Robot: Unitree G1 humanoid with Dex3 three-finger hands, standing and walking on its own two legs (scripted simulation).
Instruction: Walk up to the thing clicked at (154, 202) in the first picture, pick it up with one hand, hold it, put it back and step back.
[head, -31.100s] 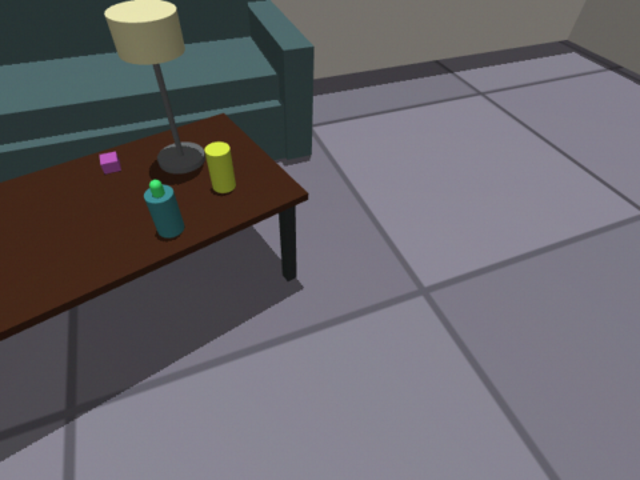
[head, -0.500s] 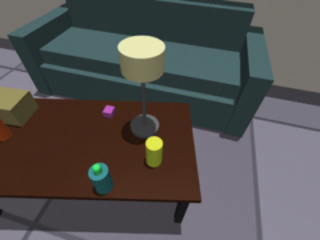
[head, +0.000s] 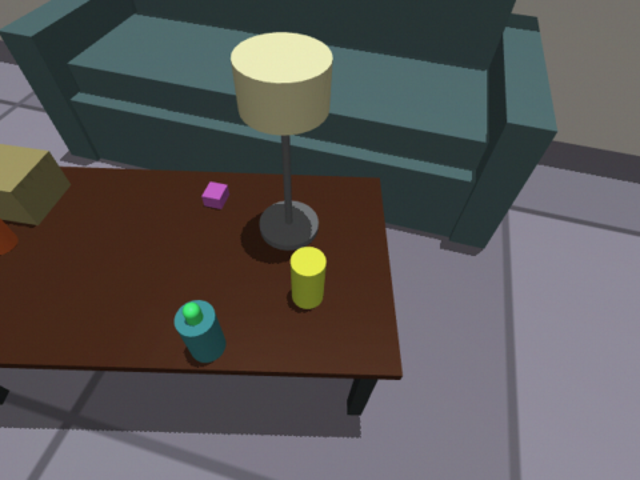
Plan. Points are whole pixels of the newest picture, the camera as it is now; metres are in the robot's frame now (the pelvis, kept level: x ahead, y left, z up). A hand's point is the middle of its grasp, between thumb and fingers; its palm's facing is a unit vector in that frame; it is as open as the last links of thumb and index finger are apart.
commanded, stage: step back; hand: left
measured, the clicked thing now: (199, 328) +0.41 +0.21 -0.24
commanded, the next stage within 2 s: none
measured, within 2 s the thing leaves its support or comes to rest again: neither
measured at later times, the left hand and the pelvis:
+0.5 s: hand out of the picture +0.04 +0.29 -0.17, palm faces -0.09 -0.92 -0.37, open 7.3 cm; pelvis -0.09 +0.03 -0.02, yaw -3 degrees
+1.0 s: hand out of the picture -0.08 +0.30 -0.16, palm faces +0.00 -0.92 -0.38, open 7.3 cm; pelvis -0.21 +0.04 -0.02, yaw +0 degrees
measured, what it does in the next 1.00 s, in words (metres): walks backwards: right foot, then left foot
